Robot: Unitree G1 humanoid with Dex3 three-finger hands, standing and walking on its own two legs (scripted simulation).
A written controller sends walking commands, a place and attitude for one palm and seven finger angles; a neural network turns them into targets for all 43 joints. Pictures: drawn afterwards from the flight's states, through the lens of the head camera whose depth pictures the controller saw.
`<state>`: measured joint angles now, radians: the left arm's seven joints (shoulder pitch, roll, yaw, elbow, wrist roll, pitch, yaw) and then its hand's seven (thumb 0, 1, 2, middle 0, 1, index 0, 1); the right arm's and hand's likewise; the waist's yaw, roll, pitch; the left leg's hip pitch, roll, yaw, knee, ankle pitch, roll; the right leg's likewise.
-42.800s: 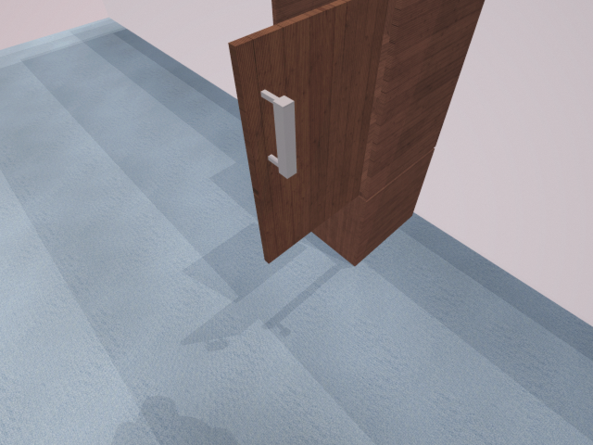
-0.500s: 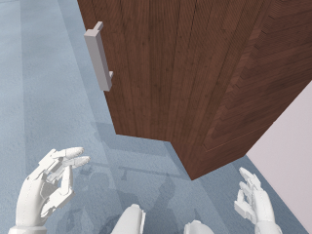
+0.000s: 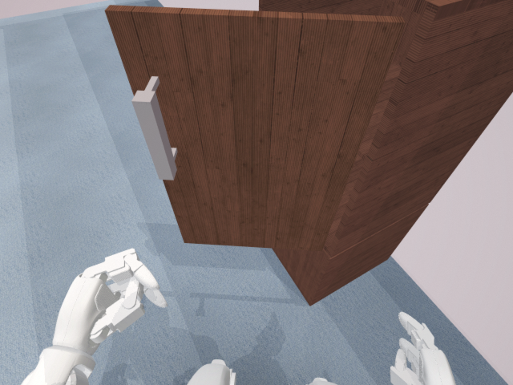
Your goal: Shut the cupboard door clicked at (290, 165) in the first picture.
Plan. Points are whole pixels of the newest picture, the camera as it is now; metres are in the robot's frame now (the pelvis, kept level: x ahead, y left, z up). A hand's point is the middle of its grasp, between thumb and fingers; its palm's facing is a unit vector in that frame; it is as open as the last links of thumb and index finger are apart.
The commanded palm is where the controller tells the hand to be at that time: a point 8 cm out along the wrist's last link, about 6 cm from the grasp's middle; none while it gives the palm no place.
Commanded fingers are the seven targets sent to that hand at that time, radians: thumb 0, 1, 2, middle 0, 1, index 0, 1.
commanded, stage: raise the hand and make a fist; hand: left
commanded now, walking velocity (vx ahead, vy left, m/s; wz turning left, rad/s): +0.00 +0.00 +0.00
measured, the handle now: (161, 130) +0.47 +0.20 +0.14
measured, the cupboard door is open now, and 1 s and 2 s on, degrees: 57 57 57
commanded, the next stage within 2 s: bring the fist close to the handle in 0.86 s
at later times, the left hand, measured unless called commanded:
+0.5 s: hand (103, 251) +0.24 +0.20 +0.16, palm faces +0.06 -1.00 -0.07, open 3.1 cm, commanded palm +0.21 +0.24 +0.14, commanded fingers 0.00 0.90 0.90 -1.30 -1.50 -1.30 -1.50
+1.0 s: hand (137, 265) +0.23 +0.16 +0.14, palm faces -0.02 -1.00 -0.05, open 3.1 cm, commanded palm +0.22 +0.22 +0.14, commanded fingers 0.00 0.90 0.90 -1.30 -1.50 -1.30 -1.50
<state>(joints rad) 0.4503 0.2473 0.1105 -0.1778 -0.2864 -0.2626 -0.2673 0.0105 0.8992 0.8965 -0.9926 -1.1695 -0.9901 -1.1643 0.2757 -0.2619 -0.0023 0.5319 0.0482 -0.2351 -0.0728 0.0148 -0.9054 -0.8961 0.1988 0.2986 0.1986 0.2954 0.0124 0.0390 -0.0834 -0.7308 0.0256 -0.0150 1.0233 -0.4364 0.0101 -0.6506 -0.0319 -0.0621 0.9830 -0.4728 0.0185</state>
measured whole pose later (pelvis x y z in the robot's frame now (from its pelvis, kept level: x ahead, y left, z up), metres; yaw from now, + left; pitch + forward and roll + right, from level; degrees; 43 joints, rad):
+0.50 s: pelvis +0.01 -0.01 +0.03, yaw +1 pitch +2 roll -2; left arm 0.30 0.28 0.22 -0.19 -0.31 -0.14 -0.22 0.01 0.89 0.90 -1.29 -1.49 -1.29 -1.49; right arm 0.28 -0.24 0.06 0.55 0.05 -0.24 -0.06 0.01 -0.90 -0.90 0.20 0.30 0.20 0.30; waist 0.03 0.05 -0.06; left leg -0.49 0.02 -0.02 0.82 -0.37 0.00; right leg -0.41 -0.03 -0.07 0.78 -0.40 0.01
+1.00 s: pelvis +0.01 -0.02 +0.04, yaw +0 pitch +2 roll +0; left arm 0.31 0.26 0.17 -0.11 -0.30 -0.09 -0.27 0.01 0.90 0.90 -1.30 -1.50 -1.30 -1.50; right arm 0.26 -0.26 0.04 0.57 0.05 -0.26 -0.07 0.01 -0.90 -0.90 0.20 0.30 0.20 0.30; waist 0.02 0.07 -0.05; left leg -0.44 0.03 -0.01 0.75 -0.34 -0.01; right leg -0.39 -0.02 -0.06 0.75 -0.39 0.00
